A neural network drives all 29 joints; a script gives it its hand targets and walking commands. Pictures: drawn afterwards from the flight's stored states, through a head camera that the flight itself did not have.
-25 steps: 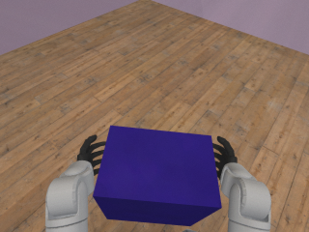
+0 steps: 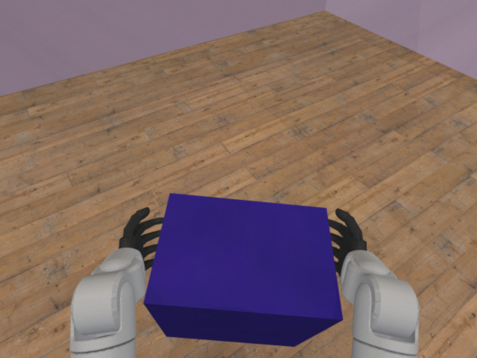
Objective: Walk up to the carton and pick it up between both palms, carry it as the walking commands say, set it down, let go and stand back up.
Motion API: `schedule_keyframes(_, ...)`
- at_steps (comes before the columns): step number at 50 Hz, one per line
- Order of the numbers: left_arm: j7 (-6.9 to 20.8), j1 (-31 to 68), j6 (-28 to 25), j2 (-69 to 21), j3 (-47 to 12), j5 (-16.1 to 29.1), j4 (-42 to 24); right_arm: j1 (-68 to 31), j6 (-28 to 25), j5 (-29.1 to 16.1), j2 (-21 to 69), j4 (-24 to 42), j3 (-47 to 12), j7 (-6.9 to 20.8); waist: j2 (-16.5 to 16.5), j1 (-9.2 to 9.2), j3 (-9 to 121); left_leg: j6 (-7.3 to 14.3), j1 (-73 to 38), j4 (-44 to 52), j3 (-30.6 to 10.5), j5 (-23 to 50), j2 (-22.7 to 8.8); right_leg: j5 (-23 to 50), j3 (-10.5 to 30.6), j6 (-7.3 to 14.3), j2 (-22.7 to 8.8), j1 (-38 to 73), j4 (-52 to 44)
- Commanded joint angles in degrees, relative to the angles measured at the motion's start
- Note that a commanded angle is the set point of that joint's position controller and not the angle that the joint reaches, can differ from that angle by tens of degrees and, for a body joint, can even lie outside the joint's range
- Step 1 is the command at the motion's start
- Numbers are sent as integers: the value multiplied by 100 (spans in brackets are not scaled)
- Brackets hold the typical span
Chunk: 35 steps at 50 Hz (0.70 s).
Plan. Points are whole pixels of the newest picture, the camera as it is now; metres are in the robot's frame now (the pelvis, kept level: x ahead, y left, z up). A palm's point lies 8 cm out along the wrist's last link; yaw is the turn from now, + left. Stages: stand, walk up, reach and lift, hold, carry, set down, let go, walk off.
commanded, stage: carry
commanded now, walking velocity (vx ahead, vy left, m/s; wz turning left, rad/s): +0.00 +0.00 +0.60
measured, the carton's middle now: (238, 278) +0.26 +0.01 +0.01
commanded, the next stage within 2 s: none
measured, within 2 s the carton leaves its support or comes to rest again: neither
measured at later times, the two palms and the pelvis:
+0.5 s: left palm (21, 327) +0.16 +0.28 +0.07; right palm (262, 256) +0.26 -0.03 +0.07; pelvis -0.04 +0.04 +0.00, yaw +17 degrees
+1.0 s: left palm out of the picture +0.03 +0.37 +0.07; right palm (165, 281) +0.22 +0.11 +0.08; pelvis -0.09 +0.09 +0.00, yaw +35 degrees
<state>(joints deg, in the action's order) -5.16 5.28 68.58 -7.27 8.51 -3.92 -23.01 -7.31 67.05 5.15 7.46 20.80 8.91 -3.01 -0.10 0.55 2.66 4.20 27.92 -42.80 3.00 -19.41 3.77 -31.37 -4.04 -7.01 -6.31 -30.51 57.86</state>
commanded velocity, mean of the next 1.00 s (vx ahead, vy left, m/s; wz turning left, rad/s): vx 0.00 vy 0.00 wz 0.60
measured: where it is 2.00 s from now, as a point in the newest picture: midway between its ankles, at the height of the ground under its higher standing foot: outside the picture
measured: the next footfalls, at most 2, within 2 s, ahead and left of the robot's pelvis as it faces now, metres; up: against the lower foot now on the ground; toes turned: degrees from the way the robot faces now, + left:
right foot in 0.08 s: +0.04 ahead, -0.13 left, +0.00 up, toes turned -3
left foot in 0.30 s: +0.01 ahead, +0.12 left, +0.00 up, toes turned +18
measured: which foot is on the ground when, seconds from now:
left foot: down 0.00-0.08, up 0.10-0.28, down 0.30-0.66, up 0.68-0.86, down 0.88-1.00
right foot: up 0.00-0.06, down 0.08-0.32, up 0.34-0.60, down 0.62-0.90, up 0.92-1.00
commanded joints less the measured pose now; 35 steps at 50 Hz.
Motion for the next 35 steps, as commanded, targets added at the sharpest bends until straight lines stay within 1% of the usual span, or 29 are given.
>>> schedule_keyframes(1, 1381, 3397, -182, -4947, -4557, 2388, -1237, -2545, 40, -2099, 4853, 1018, -4454, 1179, -899, -204, 2413, 921, -2103, 1237, -2173, 4462, -1825, 237, 6, 112, 195, 303, -938)
schedule_keyframes(2, 1391, 3238, -162, -4923, -4520, 2369, -1137, -2514, 60, -2097, 4845, 1012, -4488, 1163, -810, -180, 2438, 837, -1956, 1168, -2157, 4276, -1763, 360, -35, 173, 240, 650, -1468)
schedule_keyframes(3, 1410, 3122, -157, -4909, -4489, 2350, -1055, -2566, 72, -2093, 4802, 1050, -4528, 1154, -661, -98, 2484, 646, -1601, 1009, -2020, 3963, -1592, 769, -57, 241, 205, 1282, -2236)
schedule_keyframes(4, 1428, 3054, -148, -4921, -4461, 2306, -944, -2550, 96, -2109, 4773, 1020, -4559, 1153, -121, -49, 2555, 291, -868, 594, -1678, 3178, -1261, 1551, 315, 370, -190, 2270, -3139)
schedule_keyframes(5, 1432, 3131, -189, -4806, -4405, 2278, -896, -2691, 125, -2153, 4820, 1123, -4649, 1182, 1508, -12, 2229, -279, 513, -406, -678, 1239, -413, 2976, 1516, 928, -1378, 3078, -3569)
schedule_keyframes(6, 1430, 3088, -237, -4877, -4341, 2261, -918, -3067, 121, -2292, 4806, 1407, -4801, 1215, 2485, -14, 2169, -441, 957, -1606, -117, -1537, -123, 4630, 2250, 1715, -2348, 3053, -3399)
schedule_keyframes(7, 1414, 3064, -235, -4946, -4182, 2152, -811, -3355, 101, -2377, 4884, 1456, -4878, 1246, 1959, -47, 2029, -410, 989, -2195, -303, -1662, -457, 4951, 2003, 1912, -2410, 2930, -3394)
schedule_keyframes(8, 1379, 3036, -245, -4978, -4216, 2113, -858, -3373, 86, -2454, 4892, 1368, -4913, 1271, 1244, -49, 1899, -433, 939, -2169, -329, -1476, -522, 4735, 1539, 1808, -2225, 2900, -3335)
schedule_keyframes(9, 1333, 2995, -255, -4911, -4199, 2036, -871, -3291, 84, -2499, 4891, 1278, -4894, 1306, 1005, -69, 1786, -411, 774, -1681, -295, -1355, -610, 4397, 1078, 1575, -2030, 2773, -3216)
schedule_keyframes(11, 1267, 3059, -263, -4817, -4192, 1957, -1076, -3162, 78, -2567, 4859, 1229, -4880, 1358, 1151, -62, 1732, -435, -27, -753, 27, -1091, -408, 4242, 273, 1226, -1688, 2390, -2949)
schedule_keyframes(12, 1254, 2950, -245, -4749, -4133, 1897, -995, -3143, 98, -2581, 4793, 1092, -4833, 1362, 1278, -18, 1692, -448, -195, -405, 297, -1096, -188, 4221, 93, 1167, -1611, 2405, -2843)
schedule_keyframes(13, 1238, 2903, -242, -4694, -4117, 1871, -1003, -3034, 110, -2581, 4759, 995, -4807, 1373, 1449, -16, 1738, -416, -449, 11, 357, -903, -151, 4200, -23, 1077, -1622, 2388, -2677)
schedule_keyframes(14, 1220, 2815, -219, -4672, -4097, 1831, -924, -2949, 115, -2573, 4708, 891, -4746, 1375, 1301, -47, 1717, -388, -792, 807, 450, -245, -121, 3978, -291, 889, -1560, 2286, -2378)
schedule_keyframes(15, 1207, 2751, -203, -4585, -4066, 1773, -853, -2756, 127, -2520, 4671, 676, -4675, 1390, 855, -79, 1687, -339, -1415, 1543, 136, 536, -237, 3649, -546, 597, -1416, 1864, -1836)
schedule_keyframes(16, 1190, 2777, -179, -4448, -4092, 1734, -822, -2526, 150, -2482, 4590, 472, -4560, 1412, -216, -140, 1730, -50, -2224, 1872, -1121, 1985, -1003, 2575, -647, 249, -1102, 882, -771)
schedule_keyframes(17, 1208, 2936, -145, -4521, -4181, 1814, -1035, -2298, 127, -2378, 4558, 314, -4407, 1437, -2151, -175, 1718, 799, -2974, 1803, -3218, 5621, -2484, -622, -697, -145, -81, -669, 260)
schedule_keyframes(18, 1237, 3247, -175, -4573, -4291, 1921, -1146, -2466, 116, -2459, 4759, 348, -4460, 1449, -1445, -193, 1884, 1126, -3181, 1312, -2902, 6694, -2302, -892, 85, -80, -149, -797, 841)
schedule_keyframes(19, 1267, 3128, -175, -4848, -4382, 1960, -841, -2552, 101, -2427, 4879, 449, -4481, 1420, -905, -173, 2024, 1058, -3282, 1110, -2530, 6884, -2157, -779, 25, -86, -131, -1061, 1128)
schedule_keyframes(20, 1317, 3202, -193, -4928, -4455, 2113, -856, -2543, 77, -2369, 4901, 554, -4508, 1387, -710, -161, 2160, 1028, -3161, 1100, -2394, 6492, -2126, -600, 159, -62, -144, -1049, 1135)
schedule_keyframes(21, 1351, 3360, -198, -5017, -4509, 2213, -861, -2673, 52, -2320, 4903, 638, -4500, 1352, -722, -159, 2281, 985, -3141, 1090, -2248, 6070, -2053, -298, 273, -27, -212, -989, 870)
schedule_keyframes(23, 1367, 3612, -211, -5045, -4652, 2386, -1177, -2776, -1, -2265, 4873, 860, -4432, 1287, -883, -166, 2416, 990, -2822, 1212, -2127, 5309, -1910, 8, 222, -22, -87, -624, 430)
schedule_keyframes(27, 1371, 3373, -186, -4980, -4618, 2409, -1104, -2562, 19, -2171, 4855, 936, -4463, 1228, -673, -207, 2469, 1004, -2428, 1421, -2411, 4428, -1923, 185, 201, 147, 194, 10, -574)
schedule_keyframes(29, 1395, 3219, -183, -4910, -4566, 2384, -1036, -2536, 24, -2158, 4814, 1043, -4537, 1209, -615, -207, 2515, 928, -2351, 1405, -2530, 4246, -1849, 234, 149, 235, 300, 402, -1213)
schedule_keyframes(30, 1403, 3114, -177, -4887, -4547, 2365, -979, -2520, 22, -2168, 4740, 1116, -4579, 1204, -675, -185, 2536, 833, -2279, 1357, -2580, 4194, -1783, 321, 115, 266, 355, 634, -1613)
schedule_keyframes(31, 1405, 3015, -176, -4881, -4508, 2331, -944, -2560, 38, -2180, 4723, 1132, -4603, 1209, -614, -125, 2589, 674, -2036, 1207, -2432, 4139, -1642, 723, 86, 313, 299, 1125, -2167)
schedule_keyframes(32, 1410, 3009, -166, -4943, -4507, 2307, -872, -2587, 63, -2185, 4701, 1071, -4599, 1215, -297, -67, 2672, 353, -1287, 959, -2080, 3575, -1370, 1415, 270, 448, 29, 2106, -2929)
schedule_keyframes(33, 1415, 3012, -207, -4876, -4412, 2246, -772, -2753, 83, -2249, 4748, 1144, -4677, 1250, 833, -3, 2323, -202, -65, 306, -1164, 2020, -660, 1975, 1095, 883, -750, 2891, -3648)
schedule_keyframes(34, 1415, 2987, -276, -4870, -4307, 2199, -781, -3088, 85, -2364, 4792, 1371, -4828, 1284, 2416, 40, 2118, -465, 928, -1145, -317, -855, 32, 3995, 2412, 1723, -2214, 3194, -3601)
schedule_keyframes(35, 1394, 3014, -283, -4909, -4178, 2124, -780, -3326, 73, -2471, 4856, 1438, -4960, 1310, 2112, -34, 2067, -429, 966, -2294, -385, -1470, -353, 4919, 2259, 2107, -2516, 2978, -3509)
